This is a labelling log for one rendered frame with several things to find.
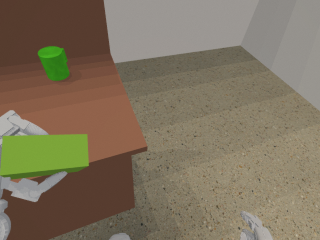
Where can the left robot hand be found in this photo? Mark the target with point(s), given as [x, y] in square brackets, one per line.
[11, 124]

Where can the sponge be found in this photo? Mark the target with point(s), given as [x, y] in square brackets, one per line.
[25, 156]

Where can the robot left forearm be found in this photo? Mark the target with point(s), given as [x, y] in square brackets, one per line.
[5, 223]

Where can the table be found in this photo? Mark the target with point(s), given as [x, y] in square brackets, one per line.
[91, 100]

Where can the right robot hand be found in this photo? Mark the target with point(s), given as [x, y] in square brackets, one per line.
[260, 232]

